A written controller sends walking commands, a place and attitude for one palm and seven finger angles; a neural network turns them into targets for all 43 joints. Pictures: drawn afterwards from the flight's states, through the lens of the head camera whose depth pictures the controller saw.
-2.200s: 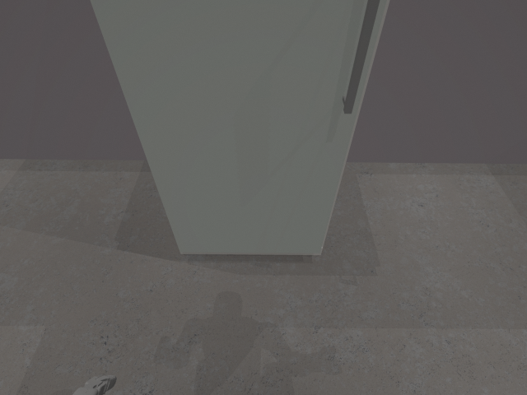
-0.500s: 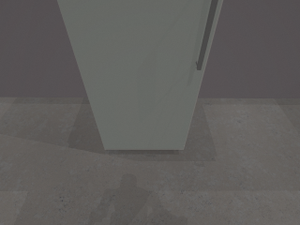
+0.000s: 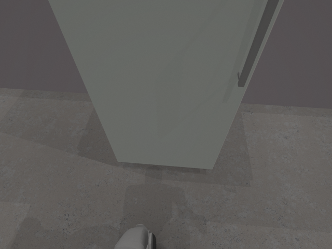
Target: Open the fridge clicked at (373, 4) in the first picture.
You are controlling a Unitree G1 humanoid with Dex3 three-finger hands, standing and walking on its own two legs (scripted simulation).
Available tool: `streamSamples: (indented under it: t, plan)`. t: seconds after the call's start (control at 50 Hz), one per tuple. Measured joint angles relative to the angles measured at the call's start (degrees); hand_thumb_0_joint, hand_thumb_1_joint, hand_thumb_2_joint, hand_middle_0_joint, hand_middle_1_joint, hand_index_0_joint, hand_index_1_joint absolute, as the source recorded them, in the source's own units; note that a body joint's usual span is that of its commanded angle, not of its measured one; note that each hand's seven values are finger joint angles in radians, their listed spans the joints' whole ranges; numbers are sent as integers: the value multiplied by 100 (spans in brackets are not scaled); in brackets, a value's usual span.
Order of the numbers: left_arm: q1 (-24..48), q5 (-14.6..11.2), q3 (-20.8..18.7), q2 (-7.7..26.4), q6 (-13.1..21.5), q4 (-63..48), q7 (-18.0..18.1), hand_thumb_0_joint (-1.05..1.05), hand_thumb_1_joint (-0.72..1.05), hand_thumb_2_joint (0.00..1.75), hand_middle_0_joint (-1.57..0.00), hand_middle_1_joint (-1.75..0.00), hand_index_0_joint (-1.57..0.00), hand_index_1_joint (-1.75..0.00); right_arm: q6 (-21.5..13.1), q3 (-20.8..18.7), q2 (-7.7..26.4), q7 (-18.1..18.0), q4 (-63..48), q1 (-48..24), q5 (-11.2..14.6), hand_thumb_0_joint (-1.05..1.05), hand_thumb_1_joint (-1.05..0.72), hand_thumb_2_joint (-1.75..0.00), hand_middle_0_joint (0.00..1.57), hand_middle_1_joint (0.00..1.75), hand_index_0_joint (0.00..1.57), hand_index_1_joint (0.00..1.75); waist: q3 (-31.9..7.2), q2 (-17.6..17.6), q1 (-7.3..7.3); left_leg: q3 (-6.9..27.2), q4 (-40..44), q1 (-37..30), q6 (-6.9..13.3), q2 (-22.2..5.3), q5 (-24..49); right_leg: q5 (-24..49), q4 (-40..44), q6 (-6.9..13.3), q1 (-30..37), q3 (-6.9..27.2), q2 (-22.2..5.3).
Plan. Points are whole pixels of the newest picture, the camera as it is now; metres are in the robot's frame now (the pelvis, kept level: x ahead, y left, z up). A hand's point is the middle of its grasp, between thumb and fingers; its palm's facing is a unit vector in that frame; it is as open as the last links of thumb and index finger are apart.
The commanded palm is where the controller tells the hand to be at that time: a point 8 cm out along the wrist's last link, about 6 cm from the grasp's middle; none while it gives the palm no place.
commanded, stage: take the last steps up to it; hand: right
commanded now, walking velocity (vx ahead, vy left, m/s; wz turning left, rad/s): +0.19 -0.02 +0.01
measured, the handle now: (261, 21) +0.60 -0.17 +0.23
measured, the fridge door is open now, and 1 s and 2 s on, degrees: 0 0 0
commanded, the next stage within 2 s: come to a stop and stand still in 0.08 s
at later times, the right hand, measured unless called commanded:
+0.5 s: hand out of the picture +0.14 -0.20 -0.19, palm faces +0.10 +0.98 -0.17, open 7.3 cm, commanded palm none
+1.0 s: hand out of the picture +0.03 -0.19 -0.16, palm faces +0.06 +0.97 -0.24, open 7.4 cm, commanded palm none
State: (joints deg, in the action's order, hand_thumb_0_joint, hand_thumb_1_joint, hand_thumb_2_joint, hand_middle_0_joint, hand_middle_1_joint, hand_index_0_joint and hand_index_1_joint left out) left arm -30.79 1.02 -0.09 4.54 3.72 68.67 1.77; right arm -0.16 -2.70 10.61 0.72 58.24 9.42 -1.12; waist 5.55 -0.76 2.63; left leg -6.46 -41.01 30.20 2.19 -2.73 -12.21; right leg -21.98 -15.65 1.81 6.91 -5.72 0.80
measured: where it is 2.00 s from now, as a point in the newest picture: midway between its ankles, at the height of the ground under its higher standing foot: outside the picture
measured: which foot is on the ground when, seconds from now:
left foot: up 0.00-0.06, down 0.08-0.50, up 0.52-0.90, down 0.92-1.00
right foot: down 0.00-0.08, up 0.10-0.46, down 0.48-0.92, up 0.94-1.00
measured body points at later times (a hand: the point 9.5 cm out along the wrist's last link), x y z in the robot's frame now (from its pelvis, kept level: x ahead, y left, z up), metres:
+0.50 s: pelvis +0.12 -0.02 -0.01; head +0.14 -0.05 +0.44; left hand +0.21 +0.22 -0.14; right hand +0.13 -0.25 -0.18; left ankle +0.15 +0.09 -0.73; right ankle +0.18 -0.13 -0.74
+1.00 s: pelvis +0.04 +0.00 +0.01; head +0.03 +0.01 +0.46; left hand +0.05 +0.24 -0.15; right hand +0.03 -0.24 -0.14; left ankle -0.01 +0.10 -0.73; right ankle +0.14 -0.12 -0.70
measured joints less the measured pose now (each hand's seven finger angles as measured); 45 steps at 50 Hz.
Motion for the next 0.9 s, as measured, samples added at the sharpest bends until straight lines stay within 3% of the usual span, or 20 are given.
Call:
streamSamples:
  t: [0.04, 0.08, 0.14, 0.2, 0.24, 0.3, 0.46, 0.48, 0.52, 0.58, 0.64, 0.7, 0.8, 0.86, 0.9]
  plan:
    - [-43, -11, -33, 19, -33, 56, -6, 0, 90, 90, -21, -30, -21, -30, -72, 4, -26, -14, -91, -140, -9, 1, -92, -90, 20, 30, 20, 29, 33, 85, 30, -87, 419, -250, 92, 135, 134, -324, -308, -56, 62, -1, -59]
    - [-62, -42, -64, 35, -86, 111, -28, 0, 90, 90, -21, -30, -21, -30, -218, -6, -50, -35, -163, -201, -39, 1, -92, -90, 20, 30, 20, 29, 28, 140, -15, -153, 705, -589, 216, 238, 351, -770, -1318, -68, -184, 12, -155]
    - [294, -87, -144, 109, -194, 10, -47, 0, 90, 90, -21, -30, -21, -30, -347, -17, -121, -107, -179, -221, 11, 0, -91, -90, 20, 30, 20, 29, 91, 227, -25, -269, 411, -753, 307, 315, -16, -760, -4282, 6, -1418, 371, -208]
    - [749, -35, -214, 213, -239, -244, -61, 1, 91, 90, -20, -30, -20, -30, -298, 7, -190, -178, -85, -71, 30, 0, -91, -90, 20, 30, 20, 29, -24, 216, -42, -320, 802, -1139, 251, 361, -18, -251, -5424, 6, -2481, 410, -350]
    - [1054, 0, -242, 288, -257, -460, -48, 0, 91, 90, -20, -30, -20, -30, -282, -32, -229, -282, -15, 62, 39, -1, -92, -90, 20, 30, 20, 29, -134, 232, -61, -334, 1107, -1342, 247, 396, 53, -58, -5233, -73, -2979, 422, -480]
    - [1484, -5, -233, 360, -312, -748, -11, 0, 91, 90, -20, -30, -20, -30, -188, 2, -175, -325, 57, 225, -4, -1, -95, -90, 20, 30, 20, 29, -264, 239, -119, -301, 1355, -1504, 210, 402, 96, 86, -4215, -231, -3304, 422, -593]
    - [2111, -25, -318, 556, -488, -1099, -24, 1, 94, 90, -20, -30, -20, -30, 95, 9, -186, -286, 42, 536, -40, 0, -92, -90, 20, 30, 20, 29, -168, 122, -378, -170, 863, -1530, -44, 240, -310, 568, -2328, -403, -2873, 348, -442]
    - [2133, -24, -315, 537, -477, -1125, -30, 1, 93, 90, -20, -30, -20, -30, 133, -2, -163, -284, 37, 569, -29, 0, -92, -90, 20, 30, 20, 29, -148, 74, -382, -163, 715, -1494, -96, 203, -399, 930, -2095, -341, -2746, 315, -419]
    - [2182, -8, -274, 427, -450, -1167, -34, 0, 93, 90, -20, -30, -20, -30, 225, -28, -73, -296, 35, 562, 11, 0, -91, -90, 20, 30, 20, 29, -64, -138, -440, -8, 307, -1362, -194, 103, -865, 924, -2095, -90, -2701, 201, -307]
    - [2246, 22, -169, 286, -430, -1241, 6, 0, 92, 90, -20, -30, -20, -30, 318, -61, 20, -326, 13, 545, 15, 0, -91, -90, 20, 30, 20, 29, -3, -208, -452, 418, -1102, -918, -275, 305, -1762, 922, -1868, 92, -2641, 124, -335]
    - [2312, 20, -166, 255, -430, -1311, 69, 0, 93, 90, -20, -30, -20, -30, 338, -109, 87, -298, -23, 525, -13, 0, -91, -90, 20, 30, 20, 29, -6, -189, -411, 655, -2141, -617, -364, 399, -1581, 1198, -1521, 108, -2644, 98, -369]
    - [2323, 10, -169, 258, -426, -1332, 67, 0, 92, 90, -21, -30, -21, -30, 377, -150, 152, -263, -55, 545, -26, 0, -91, -90, 20, 30, 20, 29, -89, -179, -368, 782, -2470, -579, -457, 362, -1309, 1444, -1241, 118, -2689, 49, -386]
    - [2160, 35, -228, 305, -486, -1268, 22, 0, 91, 90, -21, -30, -21, -30, 482, -169, 206, -195, -44, 594, -45, 0, -91, -90, 20, 30, 20, 29, -305, -57, -240, 696, -1551, -1090, -462, 211, -1434, 1779, -910, 80, -2762, 48, -434]
    - [1985, 98, -297, 401, -564, -1175, -36, 0, 91, 90, -21, -30, -21, -30, 477, -128, 175, -162, -25, 659, -33, 0, -91, -90, 20, 30, 20, 29, -449, 76, -133, 481, -345, -1649, -334, 206, -1697, 2002, -681, 19, -2776, 98, -449]
    - [1835, 118, -350, 458, -639, -1077, -66, 0, 91, 90, -21, -30, -21, -30, 405, -101, 142, -151, -14, 762, -9, 0, -91, -90, 20, 30, 19, 29, -568, 104, -104, 310, 723, -2131, -230, 248, -1498, 1993, -575, -71, -2792, 114, -401]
